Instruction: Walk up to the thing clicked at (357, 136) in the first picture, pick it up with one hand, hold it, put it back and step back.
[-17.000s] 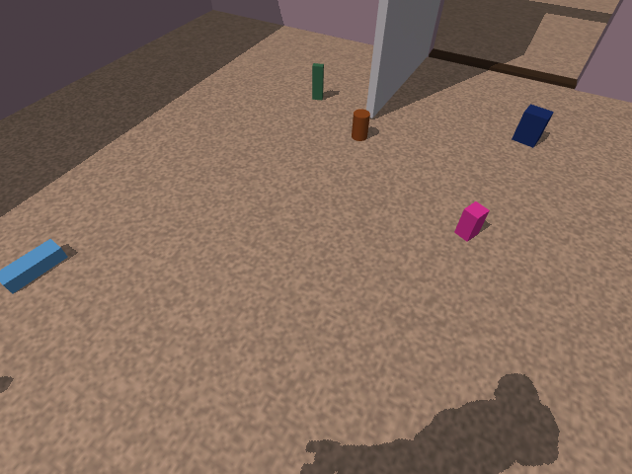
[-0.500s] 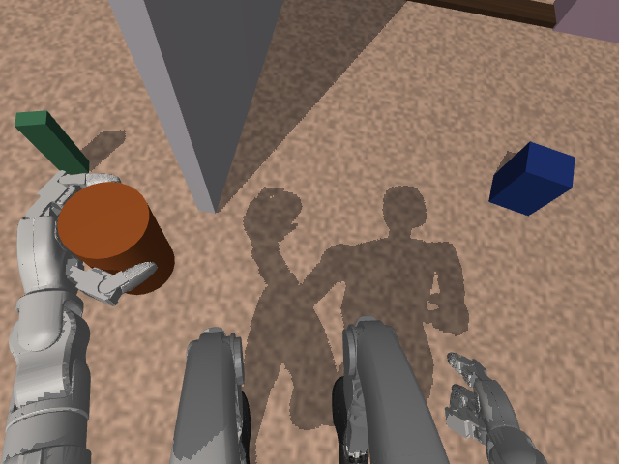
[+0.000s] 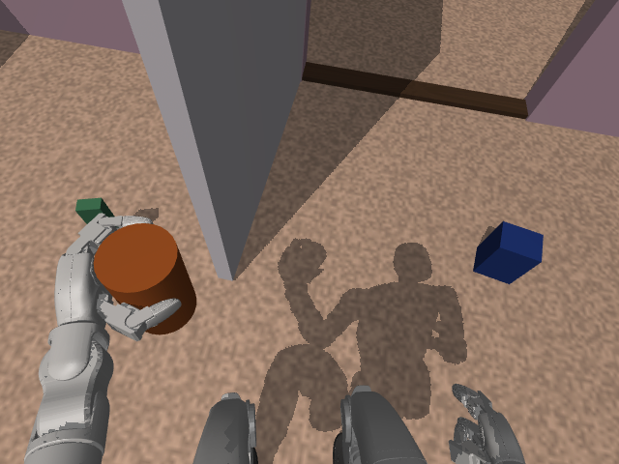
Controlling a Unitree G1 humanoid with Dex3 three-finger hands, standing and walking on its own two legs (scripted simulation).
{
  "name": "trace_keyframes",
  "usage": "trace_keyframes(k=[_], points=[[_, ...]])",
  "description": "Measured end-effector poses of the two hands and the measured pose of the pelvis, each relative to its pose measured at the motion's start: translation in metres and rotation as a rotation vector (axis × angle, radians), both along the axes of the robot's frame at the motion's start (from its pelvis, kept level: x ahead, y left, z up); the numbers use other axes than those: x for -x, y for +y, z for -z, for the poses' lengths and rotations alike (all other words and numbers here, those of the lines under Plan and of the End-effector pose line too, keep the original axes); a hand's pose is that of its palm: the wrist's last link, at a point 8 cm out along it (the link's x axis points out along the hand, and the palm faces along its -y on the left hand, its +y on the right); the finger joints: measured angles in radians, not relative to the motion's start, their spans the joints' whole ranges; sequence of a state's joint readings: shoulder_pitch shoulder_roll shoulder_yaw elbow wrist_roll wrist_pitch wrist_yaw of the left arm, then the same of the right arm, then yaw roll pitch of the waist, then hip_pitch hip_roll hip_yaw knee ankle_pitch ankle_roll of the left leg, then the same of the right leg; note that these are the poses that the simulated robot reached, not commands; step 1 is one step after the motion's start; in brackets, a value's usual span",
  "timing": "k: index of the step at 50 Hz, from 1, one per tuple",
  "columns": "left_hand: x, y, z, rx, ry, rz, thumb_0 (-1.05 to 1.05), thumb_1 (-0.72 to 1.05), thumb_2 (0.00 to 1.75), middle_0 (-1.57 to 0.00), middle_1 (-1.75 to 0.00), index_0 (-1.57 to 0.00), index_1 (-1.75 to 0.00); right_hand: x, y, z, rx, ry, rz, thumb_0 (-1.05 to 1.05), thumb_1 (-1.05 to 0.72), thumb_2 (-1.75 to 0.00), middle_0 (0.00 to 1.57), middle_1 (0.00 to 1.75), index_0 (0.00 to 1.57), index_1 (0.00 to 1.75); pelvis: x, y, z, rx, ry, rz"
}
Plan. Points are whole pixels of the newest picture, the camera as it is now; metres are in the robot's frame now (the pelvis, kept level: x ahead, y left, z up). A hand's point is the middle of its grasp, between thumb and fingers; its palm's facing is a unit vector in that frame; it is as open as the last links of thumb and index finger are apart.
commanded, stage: lift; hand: left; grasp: from the side
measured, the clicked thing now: (152, 283) +0.35 +0.19 -0.01
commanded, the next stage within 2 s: hold in 0.98 s
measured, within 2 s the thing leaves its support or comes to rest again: neither
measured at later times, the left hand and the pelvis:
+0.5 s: hand (136, 251) +0.35 +0.18 +0.07, palm faces +0.12 -0.99 -0.05, open 11.8 cm; pelvis +0.02 -0.01 +0.05, yaw +1 degrees
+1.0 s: hand (137, 237) +0.36 +0.17 +0.10, palm faces +0.12 -0.99 -0.04, open 11.8 cm; pelvis +0.03 -0.01 +0.07, yaw +1 degrees
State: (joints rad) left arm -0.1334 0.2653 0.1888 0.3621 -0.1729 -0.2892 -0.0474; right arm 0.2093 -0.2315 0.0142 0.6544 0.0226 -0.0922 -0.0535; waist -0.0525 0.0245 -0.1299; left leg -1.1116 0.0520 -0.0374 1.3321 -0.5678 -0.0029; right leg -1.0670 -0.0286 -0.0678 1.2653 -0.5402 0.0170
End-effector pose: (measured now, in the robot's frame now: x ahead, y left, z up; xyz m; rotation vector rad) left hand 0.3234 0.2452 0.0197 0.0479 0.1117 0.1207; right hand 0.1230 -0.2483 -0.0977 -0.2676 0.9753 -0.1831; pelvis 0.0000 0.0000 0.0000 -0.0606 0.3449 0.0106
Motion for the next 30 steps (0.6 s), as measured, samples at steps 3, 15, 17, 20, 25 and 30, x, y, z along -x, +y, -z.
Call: trace_keyframes(k=[3, 15, 17, 20, 25, 30], points=[[0.002, -0.002, -0.008, 0.005, 0.003, -0.001, -0.03, -0.61, 1.07, -0.6, -0.96, -0.63, -0.99, -0.002, 0.002, -0.007, -0.006, 0.003, -0.004, 0.01, -0.92, -0.9, 0.2, 0.3, 0.2, 0.3, -0.003, 0.0, -0.009, -0.003, -0.016, -0.001], [0.003, -0.009, -0.04, 0.001, -0.008, -0.008, -0.03, -0.61, 1.07, -0.6, -0.96, -0.64, -0.98, -0.016, 0.012, -0.031, -0.028, -0.013, -0.028, 0.01, -0.92, -0.9, 0.2, 0.3, 0.2, 0.3, -0.013, -0.002, -0.035, -0.015, -0.077, -0.005], [0.002, -0.01, -0.045, 0.003, -0.009, -0.01, -0.03, -0.61, 1.07, -0.6, -0.96, -0.64, -0.98, -0.018, 0.012, -0.035, -0.03, -0.017, -0.029, 0.01, -0.92, -0.9, 0.2, 0.3, 0.2, 0.3, -0.014, -0.003, -0.038, -0.016, -0.085, -0.005], [0.0, -0.012, -0.051, 0.003, -0.01, -0.009, -0.03, -0.61, 1.07, -0.6, -0.96, -0.64, -0.98, -0.02, 0.012, -0.041, -0.031, -0.023, -0.027, 0.01, -0.92, -0.9, 0.2, 0.3, 0.2, 0.3, -0.016, -0.004, -0.044, -0.019, -0.097, -0.006], [-0.002, -0.015, -0.059, 0.006, -0.011, -0.005, -0.03, -0.61, 1.07, -0.6, -0.96, -0.63, -0.99, -0.022, 0.009, -0.049, -0.028, -0.026, -0.022, 0.01, -0.92, -0.9, 0.2, 0.3, 0.2, 0.3, -0.019, -0.006, -0.051, -0.022, -0.117, -0.006], [-0.003, -0.018, -0.064, 0.013, -0.008, -0.002, -0.03, -0.61, 1.07, -0.59, -0.97, -0.63, -0.99, -0.021, 0.005, -0.055, -0.022, -0.02, -0.013, 0.01, -0.91, -0.9, 0.2, 0.3, 0.2, 0.3, -0.022, -0.007, -0.058, -0.025, -0.134, -0.006]])
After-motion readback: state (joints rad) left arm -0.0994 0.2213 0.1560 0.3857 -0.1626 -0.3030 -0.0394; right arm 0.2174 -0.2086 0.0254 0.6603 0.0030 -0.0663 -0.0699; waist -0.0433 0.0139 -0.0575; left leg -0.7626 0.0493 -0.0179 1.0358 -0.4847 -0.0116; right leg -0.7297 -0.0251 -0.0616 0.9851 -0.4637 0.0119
